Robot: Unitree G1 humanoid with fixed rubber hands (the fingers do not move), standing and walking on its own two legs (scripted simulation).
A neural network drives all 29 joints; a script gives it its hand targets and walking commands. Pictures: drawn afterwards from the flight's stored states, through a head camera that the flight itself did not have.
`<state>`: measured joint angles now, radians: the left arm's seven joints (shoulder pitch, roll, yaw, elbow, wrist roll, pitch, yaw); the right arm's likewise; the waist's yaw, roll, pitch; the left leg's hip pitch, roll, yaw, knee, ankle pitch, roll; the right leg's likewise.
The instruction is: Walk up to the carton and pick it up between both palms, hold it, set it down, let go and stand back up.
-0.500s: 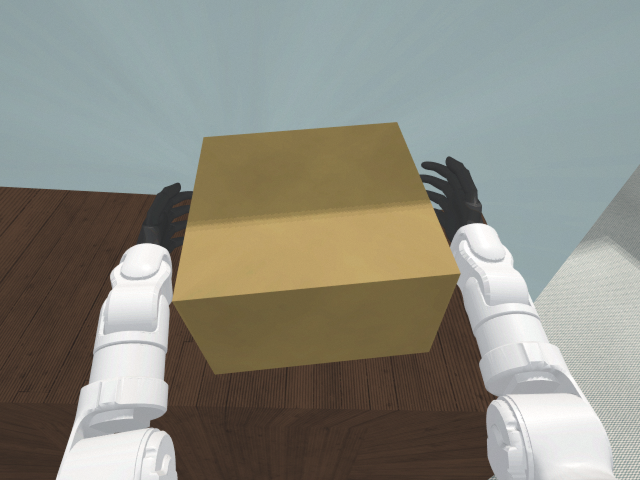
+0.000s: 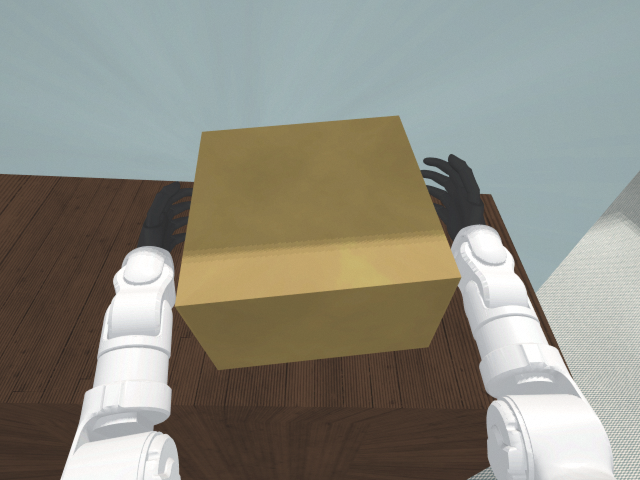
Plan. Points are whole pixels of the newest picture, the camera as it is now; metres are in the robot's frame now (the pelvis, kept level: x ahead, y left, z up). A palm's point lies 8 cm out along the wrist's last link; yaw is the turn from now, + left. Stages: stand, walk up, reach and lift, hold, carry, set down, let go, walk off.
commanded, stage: set down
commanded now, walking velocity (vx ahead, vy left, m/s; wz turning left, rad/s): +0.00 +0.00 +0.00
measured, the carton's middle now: (312, 237) +0.42 +0.04 +0.07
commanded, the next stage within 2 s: none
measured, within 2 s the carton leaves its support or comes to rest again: rests again in 1.14 s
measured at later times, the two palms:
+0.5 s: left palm (180, 267) +0.37 +0.22 +0.04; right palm (454, 240) +0.42 -0.16 +0.08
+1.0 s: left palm (187, 265) +0.38 +0.21 +0.04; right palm (457, 247) +0.42 -0.17 +0.07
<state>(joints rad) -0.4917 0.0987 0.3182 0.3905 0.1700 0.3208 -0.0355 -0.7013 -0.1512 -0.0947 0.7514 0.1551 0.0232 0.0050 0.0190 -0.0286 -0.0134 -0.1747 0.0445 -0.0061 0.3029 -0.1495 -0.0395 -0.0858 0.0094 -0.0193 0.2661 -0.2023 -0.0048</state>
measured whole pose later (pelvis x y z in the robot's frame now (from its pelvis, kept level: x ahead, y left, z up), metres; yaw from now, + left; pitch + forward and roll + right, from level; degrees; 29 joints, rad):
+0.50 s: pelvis +0.00 +0.00 +0.00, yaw +0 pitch +9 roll +0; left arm -0.49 0.07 0.33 0.54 0.17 0.10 0.01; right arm -0.70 -0.15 -0.14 0.82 0.08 -0.12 0.06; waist 0.02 -0.02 -0.01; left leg -0.32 0.04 -0.01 0.30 -0.13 -0.04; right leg -0.24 0.01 -0.02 0.30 -0.20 -0.01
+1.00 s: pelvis +0.00 +0.00 +0.00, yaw +0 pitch +12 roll +0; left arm -0.56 0.07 0.36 0.75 0.17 -0.07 0.03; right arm -0.71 -0.17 -0.15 0.92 0.08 -0.23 0.05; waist 0.03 0.01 -0.08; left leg -0.39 0.05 -0.01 0.30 -0.12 -0.04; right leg -0.32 0.01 -0.02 0.31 -0.20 -0.01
